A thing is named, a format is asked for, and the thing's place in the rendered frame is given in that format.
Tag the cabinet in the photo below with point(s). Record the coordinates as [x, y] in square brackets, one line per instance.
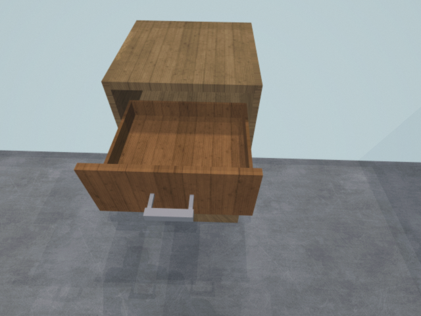
[187, 61]

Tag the handle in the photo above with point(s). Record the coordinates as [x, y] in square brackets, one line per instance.
[164, 214]

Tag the drawer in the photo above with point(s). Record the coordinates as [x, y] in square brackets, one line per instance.
[174, 149]

